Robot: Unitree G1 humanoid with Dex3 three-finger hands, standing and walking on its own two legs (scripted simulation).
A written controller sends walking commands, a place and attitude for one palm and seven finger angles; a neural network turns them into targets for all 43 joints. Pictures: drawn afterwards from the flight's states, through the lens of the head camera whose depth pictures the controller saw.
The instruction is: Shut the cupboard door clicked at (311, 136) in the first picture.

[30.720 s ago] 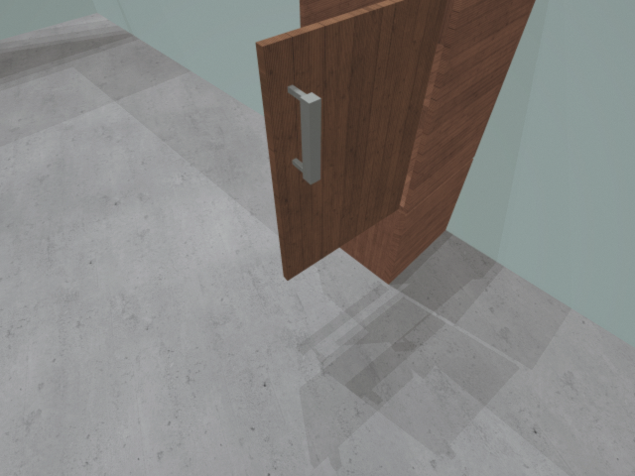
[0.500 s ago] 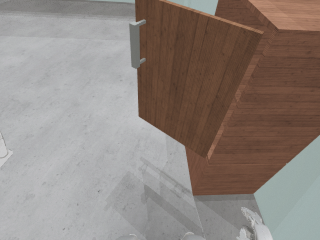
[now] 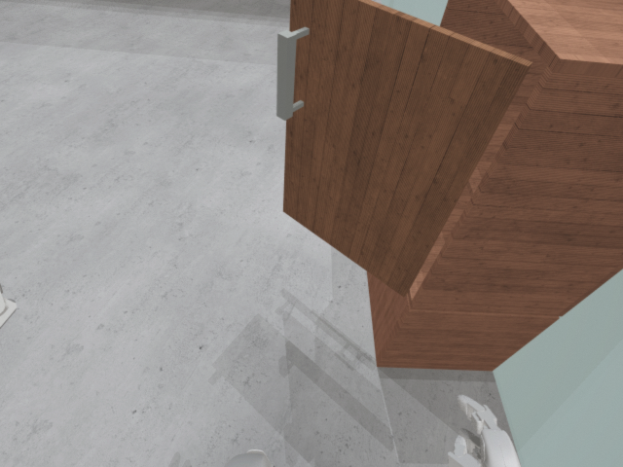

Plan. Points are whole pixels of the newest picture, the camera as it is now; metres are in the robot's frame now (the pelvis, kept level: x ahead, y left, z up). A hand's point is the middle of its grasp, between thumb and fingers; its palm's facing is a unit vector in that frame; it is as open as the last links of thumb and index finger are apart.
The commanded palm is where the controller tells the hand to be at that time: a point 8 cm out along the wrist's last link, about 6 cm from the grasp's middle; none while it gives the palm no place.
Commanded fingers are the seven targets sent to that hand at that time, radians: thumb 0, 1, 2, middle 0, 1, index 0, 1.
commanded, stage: step back with the hand held close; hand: left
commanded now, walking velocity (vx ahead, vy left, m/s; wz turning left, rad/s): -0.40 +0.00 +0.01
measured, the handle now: (293, 74) +0.76 +0.13 +0.11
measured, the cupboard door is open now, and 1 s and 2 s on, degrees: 50 50 50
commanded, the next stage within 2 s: stop stepping back and stand still in 0.32 s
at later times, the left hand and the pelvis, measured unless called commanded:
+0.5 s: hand out of the picture +0.09 +0.30 +0.18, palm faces +0.39 -0.83 -0.40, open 7.4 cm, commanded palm +0.03 +0.33 +0.19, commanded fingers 0.00 0.90 0.90 -0.20 -0.30 -0.20 -0.30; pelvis -0.12 +0.03 +0.02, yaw -1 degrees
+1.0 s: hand out of the picture -0.02 +0.32 +0.19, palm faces +0.38 -0.85 -0.37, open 7.4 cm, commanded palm -0.08 +0.36 +0.19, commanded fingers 0.00 0.90 0.90 -0.20 -0.30 -0.20 -0.30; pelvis -0.24 +0.07 +0.00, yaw -3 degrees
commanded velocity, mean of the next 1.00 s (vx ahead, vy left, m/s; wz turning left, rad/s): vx -0.01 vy -0.05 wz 0.02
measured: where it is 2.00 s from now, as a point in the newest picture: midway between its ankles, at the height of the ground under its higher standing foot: outside the picture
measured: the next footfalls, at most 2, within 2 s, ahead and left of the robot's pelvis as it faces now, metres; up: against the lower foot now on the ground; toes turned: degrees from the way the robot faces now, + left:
left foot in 0.32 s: +0.06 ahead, +0.09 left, +0.00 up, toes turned -2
right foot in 0.62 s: -0.22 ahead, -0.08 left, +0.00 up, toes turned -3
